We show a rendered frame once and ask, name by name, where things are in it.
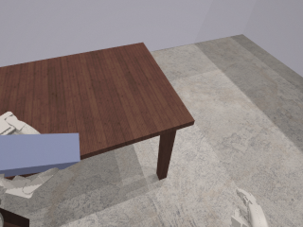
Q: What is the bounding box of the sponge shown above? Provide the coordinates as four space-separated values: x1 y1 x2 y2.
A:
0 132 80 177

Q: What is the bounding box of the table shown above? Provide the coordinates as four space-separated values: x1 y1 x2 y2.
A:
0 43 195 227

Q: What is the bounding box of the robot right hand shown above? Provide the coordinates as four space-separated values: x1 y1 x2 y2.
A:
231 188 269 227

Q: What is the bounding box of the robot left hand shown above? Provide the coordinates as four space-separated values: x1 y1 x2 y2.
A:
0 112 59 199

